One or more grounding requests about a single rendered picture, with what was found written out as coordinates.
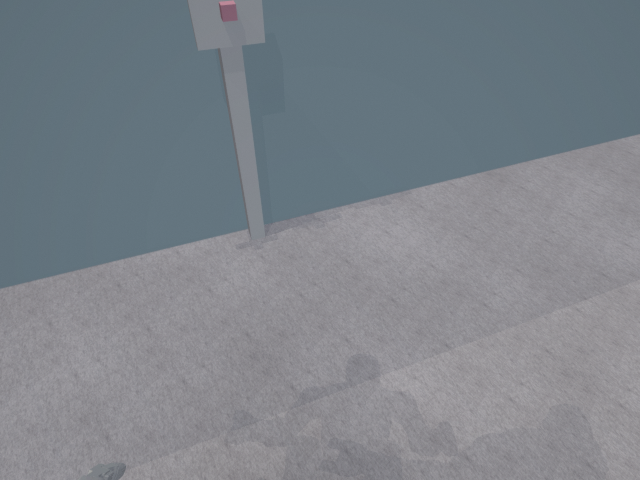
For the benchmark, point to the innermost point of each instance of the panel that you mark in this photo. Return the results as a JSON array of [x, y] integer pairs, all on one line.
[[211, 33]]

